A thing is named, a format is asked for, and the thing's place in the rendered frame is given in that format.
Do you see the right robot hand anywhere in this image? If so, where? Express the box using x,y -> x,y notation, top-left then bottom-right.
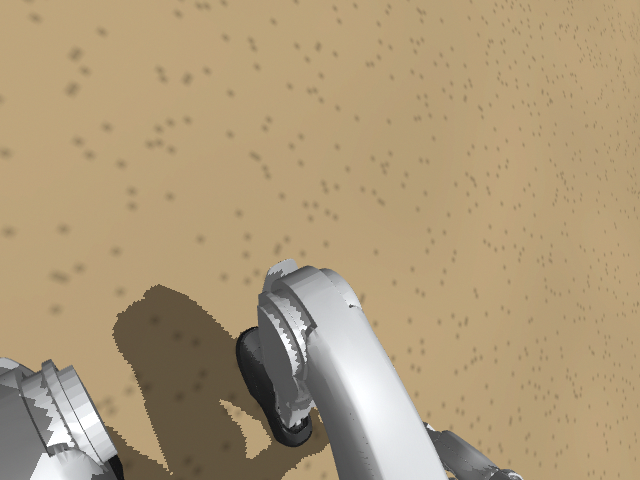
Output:
422,421 -> 501,480

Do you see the right robot foot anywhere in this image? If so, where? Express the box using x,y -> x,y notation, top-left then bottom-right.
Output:
236,327 -> 312,447

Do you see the left robot foot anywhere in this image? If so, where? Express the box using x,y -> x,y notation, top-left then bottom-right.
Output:
108,454 -> 124,480

